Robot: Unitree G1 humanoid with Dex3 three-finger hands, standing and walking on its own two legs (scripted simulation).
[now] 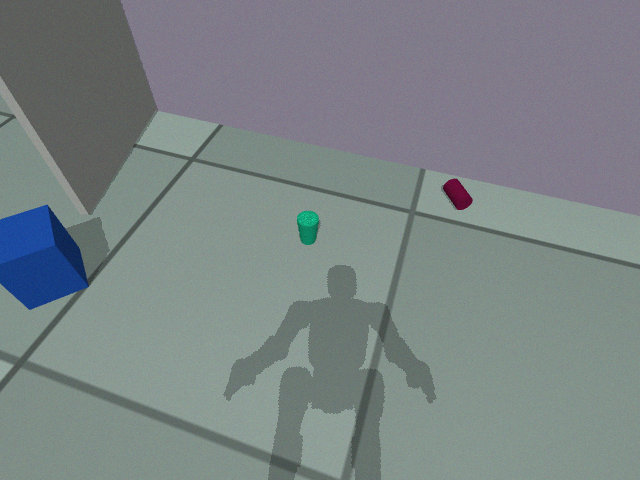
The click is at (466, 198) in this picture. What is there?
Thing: lying can
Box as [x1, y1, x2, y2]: [443, 179, 472, 209]
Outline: 444,184 443,189 456,208 462,209 468,206 471,203 472,199 458,180 451,179
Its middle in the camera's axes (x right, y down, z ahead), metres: +0.62 -0.22 +1.76
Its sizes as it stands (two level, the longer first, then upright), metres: 0.125 0.077 0.077
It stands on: the floor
